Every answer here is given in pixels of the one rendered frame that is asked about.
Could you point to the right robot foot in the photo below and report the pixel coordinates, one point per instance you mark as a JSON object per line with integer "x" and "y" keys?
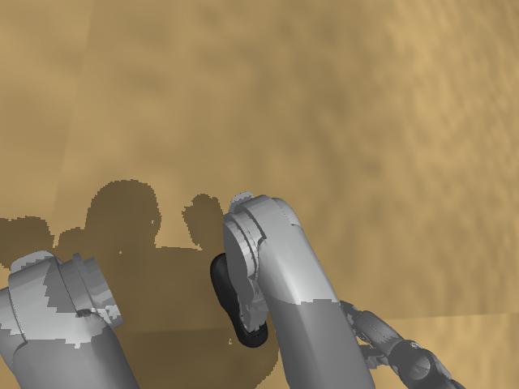
{"x": 228, "y": 299}

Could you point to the right robot hand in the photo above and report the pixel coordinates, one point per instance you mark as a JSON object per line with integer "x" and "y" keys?
{"x": 374, "y": 331}

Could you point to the right robot arm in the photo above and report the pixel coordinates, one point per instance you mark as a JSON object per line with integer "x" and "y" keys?
{"x": 419, "y": 368}

